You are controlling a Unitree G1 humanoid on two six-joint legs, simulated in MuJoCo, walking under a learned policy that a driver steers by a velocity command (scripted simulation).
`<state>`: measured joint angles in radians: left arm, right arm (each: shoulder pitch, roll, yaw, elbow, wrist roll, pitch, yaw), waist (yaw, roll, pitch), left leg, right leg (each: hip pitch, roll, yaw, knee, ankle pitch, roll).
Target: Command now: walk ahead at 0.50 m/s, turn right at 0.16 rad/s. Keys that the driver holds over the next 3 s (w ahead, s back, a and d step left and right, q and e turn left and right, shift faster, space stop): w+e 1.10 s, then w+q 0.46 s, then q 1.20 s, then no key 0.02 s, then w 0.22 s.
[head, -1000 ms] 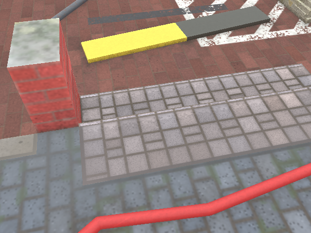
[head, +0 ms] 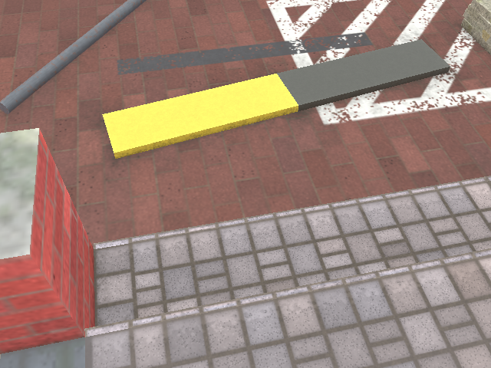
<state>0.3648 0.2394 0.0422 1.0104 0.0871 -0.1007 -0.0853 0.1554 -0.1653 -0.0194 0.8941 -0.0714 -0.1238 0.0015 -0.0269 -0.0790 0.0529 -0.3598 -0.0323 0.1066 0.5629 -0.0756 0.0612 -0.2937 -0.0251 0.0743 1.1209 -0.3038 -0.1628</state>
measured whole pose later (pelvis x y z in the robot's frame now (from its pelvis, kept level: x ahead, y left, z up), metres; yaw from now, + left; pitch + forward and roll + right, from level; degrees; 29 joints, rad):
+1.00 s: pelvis +0.56 -0.12 -0.05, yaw -32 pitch +1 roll +3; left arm 0.23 0.27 0.05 0.82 0.09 -0.09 -0.06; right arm 0.41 -0.23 -0.02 0.93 -0.05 -0.13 -0.02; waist -0.06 -0.04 -0.05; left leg -0.21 -0.02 0.14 0.55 -0.37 0.03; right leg -0.70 -0.02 0.08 1.32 -0.27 -0.02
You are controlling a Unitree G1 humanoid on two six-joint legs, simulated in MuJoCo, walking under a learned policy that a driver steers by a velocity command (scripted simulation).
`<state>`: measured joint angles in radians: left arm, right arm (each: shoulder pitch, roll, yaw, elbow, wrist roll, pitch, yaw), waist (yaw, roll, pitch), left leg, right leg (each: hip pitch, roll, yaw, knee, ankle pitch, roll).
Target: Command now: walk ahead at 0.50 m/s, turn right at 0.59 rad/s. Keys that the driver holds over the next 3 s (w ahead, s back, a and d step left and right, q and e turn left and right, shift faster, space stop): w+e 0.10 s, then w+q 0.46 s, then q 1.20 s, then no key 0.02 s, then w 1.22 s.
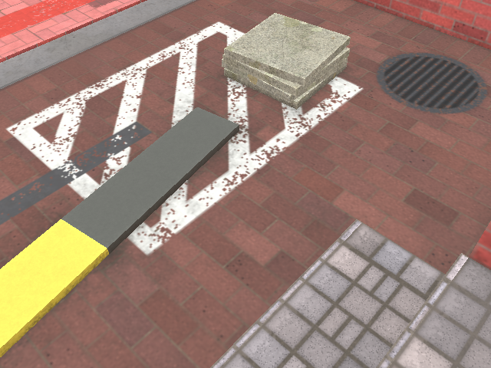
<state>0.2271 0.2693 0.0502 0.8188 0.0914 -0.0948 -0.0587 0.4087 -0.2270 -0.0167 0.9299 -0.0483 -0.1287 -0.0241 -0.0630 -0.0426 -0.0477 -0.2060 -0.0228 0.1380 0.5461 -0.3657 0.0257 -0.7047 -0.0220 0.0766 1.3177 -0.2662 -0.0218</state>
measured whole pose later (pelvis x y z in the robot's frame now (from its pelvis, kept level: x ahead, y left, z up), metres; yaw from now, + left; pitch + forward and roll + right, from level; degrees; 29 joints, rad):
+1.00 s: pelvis +0.47 -0.04 -0.13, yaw +15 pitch +3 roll +1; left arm 0.10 0.25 0.01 0.73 0.05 -0.09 0.00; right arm 0.35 -0.26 -0.06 0.84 -0.04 -0.11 0.04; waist -0.04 0.00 -0.01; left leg -0.35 -0.09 -0.04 0.49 -0.20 0.09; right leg -0.70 -0.11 0.06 1.13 -0.32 0.08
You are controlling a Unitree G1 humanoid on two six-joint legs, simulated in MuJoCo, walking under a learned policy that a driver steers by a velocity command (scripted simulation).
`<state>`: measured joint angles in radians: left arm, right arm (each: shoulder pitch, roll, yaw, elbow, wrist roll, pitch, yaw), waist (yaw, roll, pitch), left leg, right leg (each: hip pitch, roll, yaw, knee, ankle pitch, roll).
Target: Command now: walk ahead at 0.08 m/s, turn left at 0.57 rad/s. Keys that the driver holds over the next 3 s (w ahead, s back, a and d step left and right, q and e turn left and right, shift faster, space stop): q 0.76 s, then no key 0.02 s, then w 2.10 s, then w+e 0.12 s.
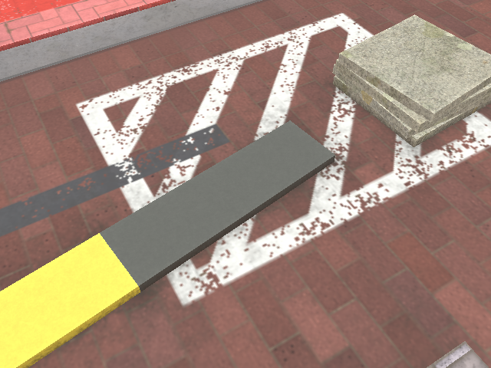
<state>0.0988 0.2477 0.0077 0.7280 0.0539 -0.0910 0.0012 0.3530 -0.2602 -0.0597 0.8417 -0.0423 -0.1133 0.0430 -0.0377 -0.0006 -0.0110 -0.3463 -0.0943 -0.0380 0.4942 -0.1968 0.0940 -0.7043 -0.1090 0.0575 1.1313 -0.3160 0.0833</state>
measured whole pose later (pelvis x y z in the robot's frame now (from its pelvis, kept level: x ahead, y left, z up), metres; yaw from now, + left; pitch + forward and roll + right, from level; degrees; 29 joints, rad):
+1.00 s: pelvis +0.04 +0.02 +0.01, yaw +34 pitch +3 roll -1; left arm 0.24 0.26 0.05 0.80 0.08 -0.06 -0.03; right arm 0.38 -0.24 -0.05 0.80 -0.07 -0.11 0.05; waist -0.02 -0.01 -0.01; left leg -0.13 -0.09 -0.02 0.32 -0.23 0.11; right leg -0.65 -0.07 0.05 0.98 -0.08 0.03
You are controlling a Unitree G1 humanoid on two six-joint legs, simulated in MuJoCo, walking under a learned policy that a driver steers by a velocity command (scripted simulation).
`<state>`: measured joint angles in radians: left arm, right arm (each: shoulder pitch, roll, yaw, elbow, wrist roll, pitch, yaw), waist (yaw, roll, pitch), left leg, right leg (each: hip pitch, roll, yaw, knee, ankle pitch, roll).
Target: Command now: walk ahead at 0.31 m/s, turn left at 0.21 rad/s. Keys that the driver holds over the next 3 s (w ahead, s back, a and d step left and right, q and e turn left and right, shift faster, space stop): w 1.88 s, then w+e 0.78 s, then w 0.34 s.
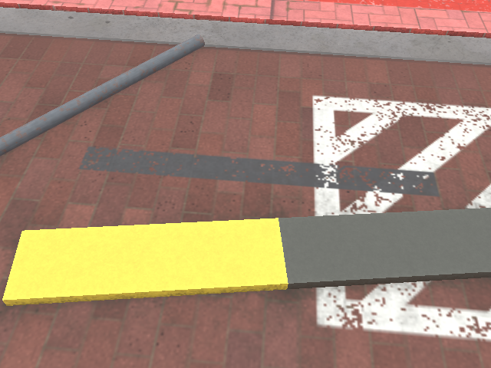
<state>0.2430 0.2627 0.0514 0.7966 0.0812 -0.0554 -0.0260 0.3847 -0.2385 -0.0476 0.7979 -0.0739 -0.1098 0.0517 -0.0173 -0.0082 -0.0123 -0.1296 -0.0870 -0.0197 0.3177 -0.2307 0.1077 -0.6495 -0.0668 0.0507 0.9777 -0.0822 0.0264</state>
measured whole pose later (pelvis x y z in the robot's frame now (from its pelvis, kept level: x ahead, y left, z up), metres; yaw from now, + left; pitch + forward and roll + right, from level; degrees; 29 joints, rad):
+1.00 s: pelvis +0.54 -0.05 -0.15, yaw +1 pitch +3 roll -1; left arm 0.29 0.27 0.05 0.98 -0.03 -0.08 0.00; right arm 0.14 -0.22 -0.06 0.81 0.00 -0.07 0.02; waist 0.01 -0.02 -0.01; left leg -0.40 -0.02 0.03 0.52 -0.17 0.06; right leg -0.45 -0.03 0.02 1.20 -0.39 -0.04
